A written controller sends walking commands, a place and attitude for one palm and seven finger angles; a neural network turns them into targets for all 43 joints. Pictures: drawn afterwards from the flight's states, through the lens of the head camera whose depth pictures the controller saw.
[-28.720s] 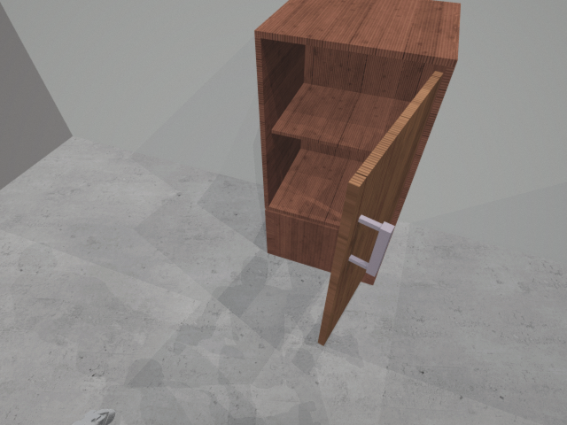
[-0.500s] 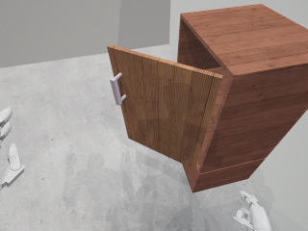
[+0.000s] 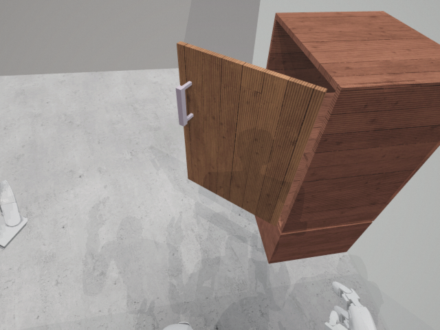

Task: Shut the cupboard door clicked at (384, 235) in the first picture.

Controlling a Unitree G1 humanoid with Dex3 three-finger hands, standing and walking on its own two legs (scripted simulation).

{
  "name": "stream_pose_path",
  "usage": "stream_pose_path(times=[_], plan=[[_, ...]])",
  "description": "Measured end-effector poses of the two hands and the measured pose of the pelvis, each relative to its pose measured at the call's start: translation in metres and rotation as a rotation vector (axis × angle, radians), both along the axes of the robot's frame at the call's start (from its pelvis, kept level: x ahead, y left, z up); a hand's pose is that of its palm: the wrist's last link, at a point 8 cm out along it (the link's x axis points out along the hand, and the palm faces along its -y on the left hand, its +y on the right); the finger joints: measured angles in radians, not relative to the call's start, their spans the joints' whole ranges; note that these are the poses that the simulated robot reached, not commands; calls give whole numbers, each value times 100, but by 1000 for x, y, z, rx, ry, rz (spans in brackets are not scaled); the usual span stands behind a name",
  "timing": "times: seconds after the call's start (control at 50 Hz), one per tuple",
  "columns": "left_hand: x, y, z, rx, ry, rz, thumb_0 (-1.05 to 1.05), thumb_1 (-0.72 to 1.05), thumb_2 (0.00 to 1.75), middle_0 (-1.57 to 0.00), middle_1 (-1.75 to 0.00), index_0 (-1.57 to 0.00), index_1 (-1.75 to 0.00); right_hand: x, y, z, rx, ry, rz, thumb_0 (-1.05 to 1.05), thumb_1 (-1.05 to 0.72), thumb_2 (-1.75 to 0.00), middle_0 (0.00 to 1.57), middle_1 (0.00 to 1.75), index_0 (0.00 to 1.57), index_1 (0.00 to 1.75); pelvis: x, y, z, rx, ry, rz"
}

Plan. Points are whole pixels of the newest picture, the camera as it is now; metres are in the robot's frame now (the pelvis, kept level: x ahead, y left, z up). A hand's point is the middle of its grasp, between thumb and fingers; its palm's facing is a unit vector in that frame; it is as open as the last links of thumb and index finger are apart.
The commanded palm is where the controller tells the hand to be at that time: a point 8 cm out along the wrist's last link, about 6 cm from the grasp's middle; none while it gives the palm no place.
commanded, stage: step back with the hand held close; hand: left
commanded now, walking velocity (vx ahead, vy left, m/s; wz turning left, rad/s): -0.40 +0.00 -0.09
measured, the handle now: (185, 103) +0.75 +0.16 -0.01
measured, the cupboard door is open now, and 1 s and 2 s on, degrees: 48 48 48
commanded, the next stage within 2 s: stop stepping back and stand still in 0.38 s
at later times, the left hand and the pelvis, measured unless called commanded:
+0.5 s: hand out of the picture +0.07 +0.27 +0.19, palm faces +0.49 -0.75 -0.43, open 7.4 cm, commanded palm +0.02 +0.31 +0.20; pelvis -0.11 +0.00 +0.00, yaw +2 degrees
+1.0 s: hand out of the picture -0.01 +0.33 +0.19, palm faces +0.49 -0.81 -0.31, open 7.5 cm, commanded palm -0.08 +0.35 +0.20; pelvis -0.23 +0.06 +0.01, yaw -2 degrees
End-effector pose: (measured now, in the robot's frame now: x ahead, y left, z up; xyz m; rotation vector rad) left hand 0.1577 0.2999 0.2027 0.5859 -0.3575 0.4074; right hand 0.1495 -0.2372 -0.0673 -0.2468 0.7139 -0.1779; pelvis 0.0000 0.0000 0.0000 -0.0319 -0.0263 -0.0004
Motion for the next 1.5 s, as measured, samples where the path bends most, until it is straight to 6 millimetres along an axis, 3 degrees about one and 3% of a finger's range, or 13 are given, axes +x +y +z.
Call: stream_pose_path(times=[0.12,0.28,0.36,0.44,0.52,0.64,0.76,0.88,1.02,1.16,1.24,1.36,1.5], plan=[[-18,-10,7,-11,-33,-43,2,89,89,-22,-30,-21,-30,-25,-7,0,-3,26,-10,1,-90,-90,21,30,21,30,-22,-1,3,13,14,-2],[-41,3,8,37,6,-74,2,88,89,-22,-30,-21,-30,-68,-7,5,-30,33,-66,1,-90,-90,21,30,21,30,-57,5,5,-38,21,25],[-75,8,17,82,-34,-46,2,88,89,-22,-30,-21,-30,-80,-3,1,-16,28,-30,1,-90,-90,20,30,21,30,-73,-2,0,-52,45,81],[-114,10,8,58,-24,15,2,89,89,-22,-30,-21,-30,-83,2,-8,1,19,27,1,-90,-90,20,30,21,30,-97,-3,-4,-36,48,50],[-137,9,2,-41,-23,26,2,89,89,-22,-30,-21,-30,-93,15,4,-3,15,48,1,-90,-90,20,30,21,30,-110,5,7,-7,20,19],[-144,29,-3,-101,-29,7,2,88,89,-22,-30,-21,-30,-114,32,31,-14,-89,42,1,-90,-90,21,30,21,30,-144,19,14,-26,11,22],[-179,26,11,-83,39,-22,2,89,89,-21,-30,-21,-30,-157,41,50,18,-123,46,1,-90,-90,21,30,21,30,-181,20,25,-17,25,17],[-217,28,15,-60,-22,-55,2,89,89,-22,-30,-21,-30,-215,31,25,-28,22,8,0,-90,-90,21,30,21,30,-209,33,17,20,25,-36],[-206,65,-7,-140,-56,-3,2,89,90,-21,-30,-21,-30,-279,35,7,-72,75,-116,1,-90,-90,21,30,21,30,-231,60,6,15,7,-40],[-207,46,-1,-50,78,-135,2,89,90,-21,-30,-20,-30,-324,62,7,31,130,-172,1,-90,-90,20,30,21,30,-240,62,22,-3,8,-82],[-210,38,11,10,95,-143,2,89,89,-22,-30,-21,-30,-329,67,1,64,173,-168,1,-90,-90,21,30,21,30,-236,56,25,-14,30,-90],[-200,34,6,12,96,-64,2,89,89,-22,-30,-21,-30,-308,50,-22,86,173,-142,1,-90,-90,21,30,21,30,-234,47,12,9,45,-95],[-184,26,-9,-78,80,-87,2,89,89,-22,-30,-21,-30,-267,28,-7,25,93,-156,1,-90,-90,21,30,21,30,-217,47,9,35,13,-111]])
